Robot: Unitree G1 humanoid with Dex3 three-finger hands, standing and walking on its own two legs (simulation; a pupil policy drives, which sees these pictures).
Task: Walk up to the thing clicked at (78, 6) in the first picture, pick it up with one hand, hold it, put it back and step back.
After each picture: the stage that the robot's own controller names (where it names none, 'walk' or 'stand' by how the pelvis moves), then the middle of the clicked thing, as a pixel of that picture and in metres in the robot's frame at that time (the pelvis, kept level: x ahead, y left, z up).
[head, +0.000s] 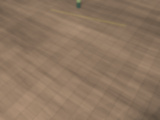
stand; (78, 4) +2.39 +0.05 -0.72
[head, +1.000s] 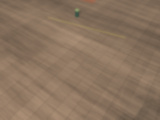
walk; (77, 13) +2.25 +0.12 -0.71
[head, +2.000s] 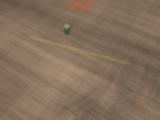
walk; (66, 29) +1.59 +0.18 -0.71
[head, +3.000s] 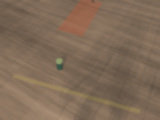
walk; (59, 64) +1.04 +0.22 -0.72
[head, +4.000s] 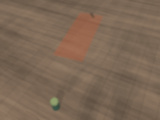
walk; (55, 104) +0.64 +0.24 -0.70
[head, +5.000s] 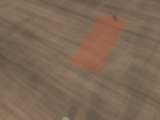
walk; out of the picture +0.43 +0.20 -0.70
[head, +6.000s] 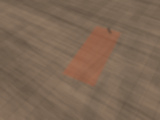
stand; out of the picture +0.37 +0.18 -0.72
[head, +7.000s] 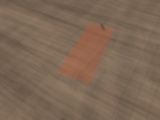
stand; out of the picture +0.37 +0.21 -0.72
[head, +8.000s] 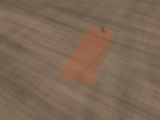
stand; out of the picture +0.37 +0.21 -0.73
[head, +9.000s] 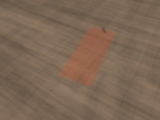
stand; out of the picture +0.37 +0.20 -0.73
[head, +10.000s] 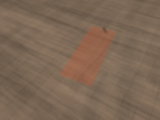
stand; out of the picture +0.37 +0.20 -0.73
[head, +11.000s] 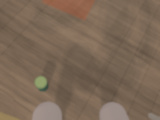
go down; (41, 84) +0.42 +0.20 -0.47
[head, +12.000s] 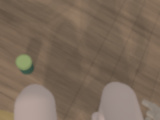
go down; (25, 65) +0.45 +0.24 -0.31
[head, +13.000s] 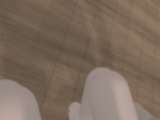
close in; out of the picture +0.42 +0.28 -0.23
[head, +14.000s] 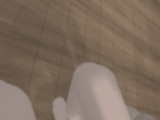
close; out of the picture +0.42 +0.28 -0.22
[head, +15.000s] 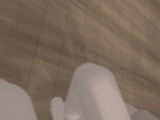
lift; out of the picture +0.39 +0.27 -0.23
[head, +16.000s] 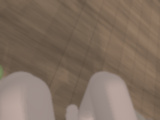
lift; out of the picture +0.33 +0.25 -0.18
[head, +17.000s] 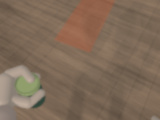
lift; (31, 91) +0.32 +0.18 +0.02
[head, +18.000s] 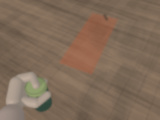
hold; (39, 95) +0.32 +0.16 +0.00
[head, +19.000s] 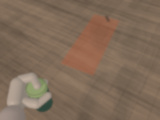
hold; (40, 95) +0.32 +0.17 +0.00
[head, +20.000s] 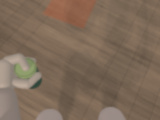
crouch; (29, 74) +0.39 +0.19 -0.07
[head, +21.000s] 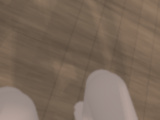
lower; out of the picture +0.44 +0.27 -0.16
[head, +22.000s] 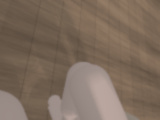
lower; out of the picture +0.43 +0.29 -0.23
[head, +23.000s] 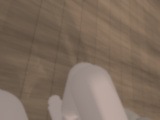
lower; out of the picture +0.43 +0.30 -0.23
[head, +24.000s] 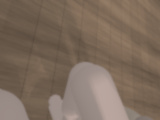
lower; out of the picture +0.43 +0.30 -0.23
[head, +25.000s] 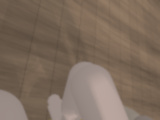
lower; out of the picture +0.43 +0.30 -0.23
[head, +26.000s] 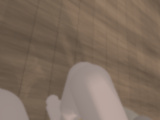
open; out of the picture +0.43 +0.28 -0.23
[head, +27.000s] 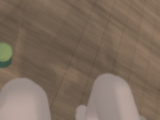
stand; (2, 56) +0.44 +0.25 -0.26
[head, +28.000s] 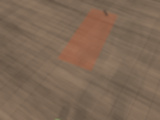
stand; out of the picture +0.39 +0.16 -0.63
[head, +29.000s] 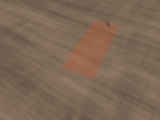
stand; out of the picture +0.41 +0.17 -0.67
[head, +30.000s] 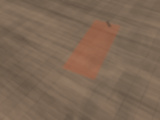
stand; out of the picture +0.39 +0.17 -0.67
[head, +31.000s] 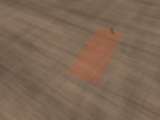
stand; out of the picture +0.42 +0.16 -0.72
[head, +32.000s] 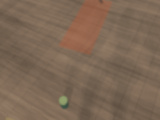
walk; (63, 102) +0.52 +0.18 -0.70
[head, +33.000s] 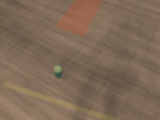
walk; (58, 72) +0.80 +0.19 -0.70
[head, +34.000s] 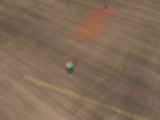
stand; (69, 68) +1.05 +0.17 -0.70
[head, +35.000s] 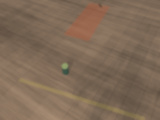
stand; (65, 69) +1.03 +0.20 -0.72
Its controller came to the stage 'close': yes
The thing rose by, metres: 0.70
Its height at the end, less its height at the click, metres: +0.00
